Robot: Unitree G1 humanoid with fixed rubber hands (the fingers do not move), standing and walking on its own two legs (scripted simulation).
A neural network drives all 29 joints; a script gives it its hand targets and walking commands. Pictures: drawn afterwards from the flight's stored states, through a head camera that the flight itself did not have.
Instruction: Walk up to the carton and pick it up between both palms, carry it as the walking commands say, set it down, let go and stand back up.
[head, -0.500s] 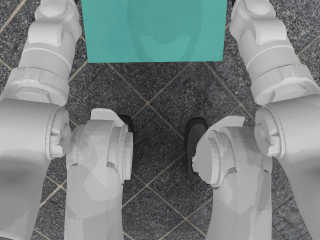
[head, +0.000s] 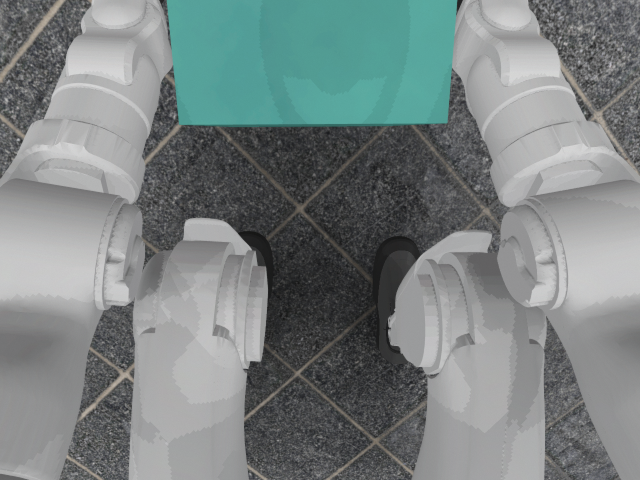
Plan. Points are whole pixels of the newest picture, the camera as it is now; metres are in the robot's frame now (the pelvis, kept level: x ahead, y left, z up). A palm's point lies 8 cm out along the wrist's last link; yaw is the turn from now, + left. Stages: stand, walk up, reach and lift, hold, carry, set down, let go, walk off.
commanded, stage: reach and lift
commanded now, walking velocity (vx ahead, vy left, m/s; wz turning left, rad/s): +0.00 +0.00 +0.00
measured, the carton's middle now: (310, 23) +0.52 +0.04 -0.23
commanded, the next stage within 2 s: none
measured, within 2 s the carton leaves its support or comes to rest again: leaves its support in 0.48 s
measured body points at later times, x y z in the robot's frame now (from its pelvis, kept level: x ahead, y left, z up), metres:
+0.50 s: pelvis +0.00 +0.00 +0.00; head +0.36 +0.03 +0.24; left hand +0.54 +0.19 -0.19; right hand +0.56 -0.12 -0.17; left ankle +0.12 +0.12 -0.32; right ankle +0.12 -0.12 -0.32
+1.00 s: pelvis -0.02 +0.00 +0.03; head +0.34 +0.02 +0.29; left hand +0.54 +0.19 -0.12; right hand +0.56 -0.11 -0.10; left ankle +0.12 +0.12 -0.32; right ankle +0.12 -0.12 -0.32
